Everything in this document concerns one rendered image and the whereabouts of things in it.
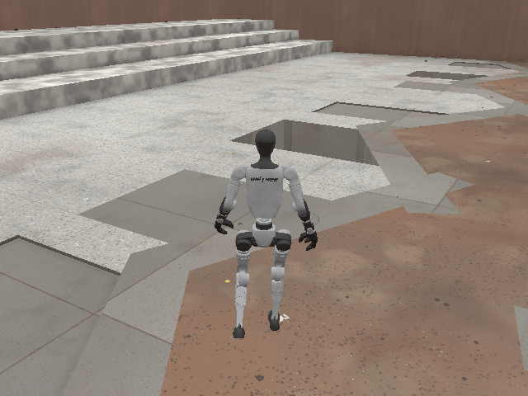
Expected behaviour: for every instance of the robot left upper arm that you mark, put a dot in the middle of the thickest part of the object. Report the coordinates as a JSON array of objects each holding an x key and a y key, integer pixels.
[{"x": 233, "y": 186}]

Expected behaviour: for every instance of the right robot forearm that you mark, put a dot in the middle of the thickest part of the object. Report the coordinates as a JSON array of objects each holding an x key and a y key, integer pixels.
[{"x": 306, "y": 220}]

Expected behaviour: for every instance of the right robot foot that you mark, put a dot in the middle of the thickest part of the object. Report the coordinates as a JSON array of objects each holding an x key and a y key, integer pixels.
[{"x": 274, "y": 324}]

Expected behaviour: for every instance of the left robot forearm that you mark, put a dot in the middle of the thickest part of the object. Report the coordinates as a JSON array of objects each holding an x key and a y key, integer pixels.
[{"x": 223, "y": 213}]

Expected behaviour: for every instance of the left robot hand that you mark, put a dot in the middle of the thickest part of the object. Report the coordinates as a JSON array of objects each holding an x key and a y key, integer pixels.
[{"x": 226, "y": 223}]

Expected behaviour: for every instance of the robot right upper arm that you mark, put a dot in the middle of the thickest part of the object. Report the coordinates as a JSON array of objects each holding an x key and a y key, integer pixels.
[{"x": 295, "y": 188}]

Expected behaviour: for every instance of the right robot hand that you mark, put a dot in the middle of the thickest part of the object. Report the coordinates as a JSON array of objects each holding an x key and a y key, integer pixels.
[{"x": 309, "y": 237}]

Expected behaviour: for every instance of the left robot shin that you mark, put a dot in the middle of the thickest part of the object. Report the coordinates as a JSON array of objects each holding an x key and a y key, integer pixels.
[{"x": 240, "y": 301}]

